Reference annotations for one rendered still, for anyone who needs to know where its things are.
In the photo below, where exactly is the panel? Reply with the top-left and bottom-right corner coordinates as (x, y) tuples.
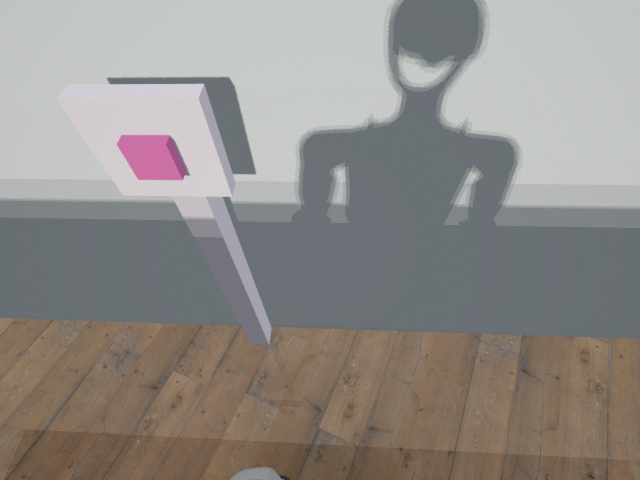
(57, 84), (272, 346)

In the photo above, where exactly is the button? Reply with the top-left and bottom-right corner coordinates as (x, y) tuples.
(117, 135), (186, 180)

